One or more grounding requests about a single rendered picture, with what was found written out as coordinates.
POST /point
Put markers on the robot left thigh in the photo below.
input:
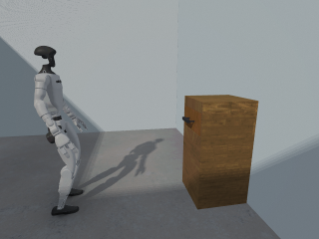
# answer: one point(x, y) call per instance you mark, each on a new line
point(72, 135)

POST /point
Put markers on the right robot forearm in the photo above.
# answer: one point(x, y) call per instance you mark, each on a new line
point(45, 115)

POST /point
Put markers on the right robot hand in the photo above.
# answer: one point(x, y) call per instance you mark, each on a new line
point(62, 140)

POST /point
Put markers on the robot left foot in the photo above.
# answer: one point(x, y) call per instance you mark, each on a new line
point(75, 192)

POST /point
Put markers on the handle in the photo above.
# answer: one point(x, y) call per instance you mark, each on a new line
point(187, 120)

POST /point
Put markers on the drawer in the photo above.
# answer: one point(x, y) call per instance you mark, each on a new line
point(193, 115)

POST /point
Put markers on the left robot forearm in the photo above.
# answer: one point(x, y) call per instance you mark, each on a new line
point(67, 110)

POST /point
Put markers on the right robot upper arm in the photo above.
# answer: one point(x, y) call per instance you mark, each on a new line
point(41, 83)

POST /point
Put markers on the left robot hand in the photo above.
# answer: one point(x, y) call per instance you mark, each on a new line
point(76, 120)

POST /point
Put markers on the cabinet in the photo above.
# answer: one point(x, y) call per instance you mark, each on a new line
point(216, 165)

